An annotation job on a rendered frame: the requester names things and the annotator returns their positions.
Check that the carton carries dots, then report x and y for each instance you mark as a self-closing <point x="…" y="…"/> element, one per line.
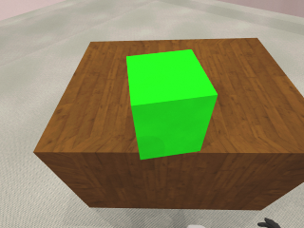
<point x="172" y="101"/>

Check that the pedestal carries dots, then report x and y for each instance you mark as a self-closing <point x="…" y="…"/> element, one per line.
<point x="252" y="152"/>

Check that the right robot hand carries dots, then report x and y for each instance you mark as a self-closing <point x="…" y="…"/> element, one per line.
<point x="269" y="223"/>

